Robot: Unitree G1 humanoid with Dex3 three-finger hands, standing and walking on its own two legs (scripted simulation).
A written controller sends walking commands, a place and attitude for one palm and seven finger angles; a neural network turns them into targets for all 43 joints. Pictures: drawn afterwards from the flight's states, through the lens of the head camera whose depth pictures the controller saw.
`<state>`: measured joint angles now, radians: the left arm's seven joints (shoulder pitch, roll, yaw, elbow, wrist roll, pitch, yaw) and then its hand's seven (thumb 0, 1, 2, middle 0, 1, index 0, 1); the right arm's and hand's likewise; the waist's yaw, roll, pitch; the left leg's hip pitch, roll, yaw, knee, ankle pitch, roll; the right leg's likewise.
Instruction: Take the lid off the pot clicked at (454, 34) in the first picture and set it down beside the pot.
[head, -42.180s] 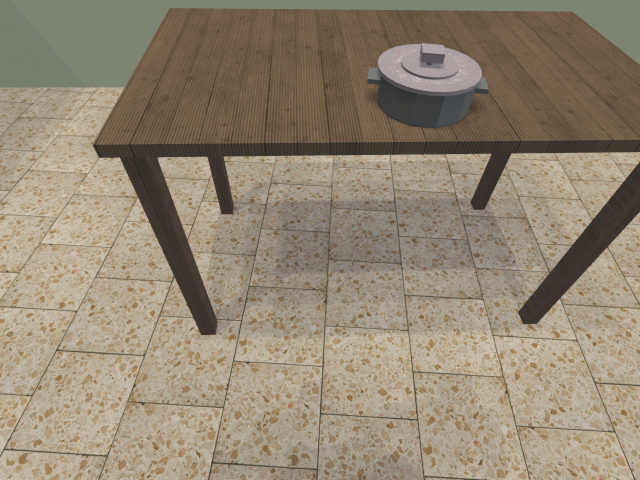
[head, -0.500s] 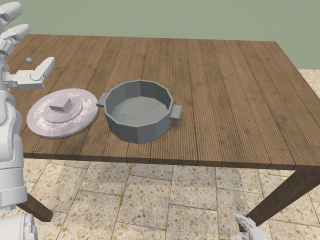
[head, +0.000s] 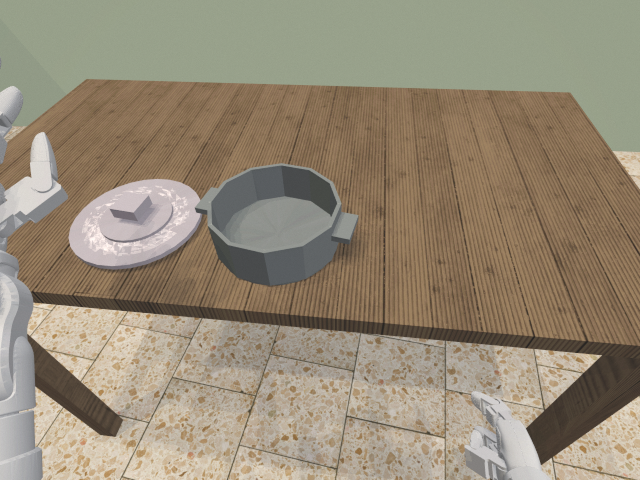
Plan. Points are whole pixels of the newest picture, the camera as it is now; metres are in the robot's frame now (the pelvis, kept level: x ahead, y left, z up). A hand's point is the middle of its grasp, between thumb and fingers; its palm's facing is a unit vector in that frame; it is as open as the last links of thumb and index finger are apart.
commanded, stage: draw the hand back to the body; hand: left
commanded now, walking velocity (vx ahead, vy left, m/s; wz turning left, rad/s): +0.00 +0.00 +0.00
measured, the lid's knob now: (131, 206) +0.47 +0.35 +0.08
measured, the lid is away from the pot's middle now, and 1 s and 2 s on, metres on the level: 0.24 0.24 0.24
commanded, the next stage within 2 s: step back with the hand held close in 0.88 s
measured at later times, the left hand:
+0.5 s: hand (17, 244) +0.22 +0.26 +0.26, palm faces +0.45 -0.85 -0.28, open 7.4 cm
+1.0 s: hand out of the picture +0.17 +0.28 +0.25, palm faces +0.46 -0.83 -0.30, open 7.4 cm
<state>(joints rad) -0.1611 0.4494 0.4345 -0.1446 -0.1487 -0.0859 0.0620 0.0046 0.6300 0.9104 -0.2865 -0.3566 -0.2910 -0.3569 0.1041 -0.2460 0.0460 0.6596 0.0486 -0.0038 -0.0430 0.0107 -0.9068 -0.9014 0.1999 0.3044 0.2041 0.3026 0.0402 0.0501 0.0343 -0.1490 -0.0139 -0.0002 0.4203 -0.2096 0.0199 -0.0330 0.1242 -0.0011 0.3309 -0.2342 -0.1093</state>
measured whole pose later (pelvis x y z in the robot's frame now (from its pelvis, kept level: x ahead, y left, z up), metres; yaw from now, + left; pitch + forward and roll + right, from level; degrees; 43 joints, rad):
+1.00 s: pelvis -0.01 +0.04 +0.00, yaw +1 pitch -6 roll -2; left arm 0.34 0.40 0.41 -0.62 -0.15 -0.14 0.07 0.01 0.88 0.90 -0.21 -0.31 -0.21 -0.31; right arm 0.13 -0.21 0.05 0.66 0.02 -0.05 -0.04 0.01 -0.91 -0.90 0.20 0.30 0.21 0.30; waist 0.07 0.04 0.02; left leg -0.12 -0.05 0.01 0.42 -0.20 0.07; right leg 0.01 0.08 0.00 0.31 -0.22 -0.05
